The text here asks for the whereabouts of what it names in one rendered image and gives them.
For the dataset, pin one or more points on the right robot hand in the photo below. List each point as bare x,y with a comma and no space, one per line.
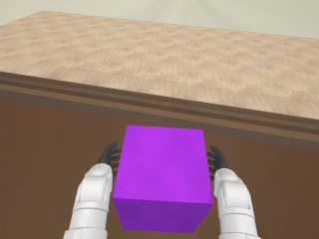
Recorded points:
219,162

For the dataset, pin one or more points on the left robot hand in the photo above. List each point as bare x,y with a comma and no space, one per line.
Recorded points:
106,157

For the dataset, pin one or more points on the carton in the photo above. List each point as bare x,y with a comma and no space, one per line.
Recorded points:
163,182

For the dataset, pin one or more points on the robot right forearm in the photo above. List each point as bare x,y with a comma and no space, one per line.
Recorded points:
235,210

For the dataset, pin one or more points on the robot left forearm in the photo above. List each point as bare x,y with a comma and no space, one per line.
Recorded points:
91,205

